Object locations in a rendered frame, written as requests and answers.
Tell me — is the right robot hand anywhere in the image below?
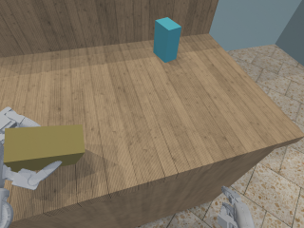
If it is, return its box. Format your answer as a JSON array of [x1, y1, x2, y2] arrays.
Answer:
[[218, 186, 255, 228]]

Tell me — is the left robot hand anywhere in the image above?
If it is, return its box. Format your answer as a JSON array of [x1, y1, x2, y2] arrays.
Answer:
[[0, 106, 62, 191]]

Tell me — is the table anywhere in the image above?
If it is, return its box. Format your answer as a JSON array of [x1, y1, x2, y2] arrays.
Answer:
[[0, 0, 304, 228]]

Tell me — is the sponge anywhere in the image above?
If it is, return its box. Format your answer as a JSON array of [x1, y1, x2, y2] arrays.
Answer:
[[3, 124, 86, 173]]

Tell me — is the left robot forearm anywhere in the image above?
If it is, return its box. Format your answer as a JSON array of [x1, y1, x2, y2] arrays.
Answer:
[[0, 188, 14, 228]]

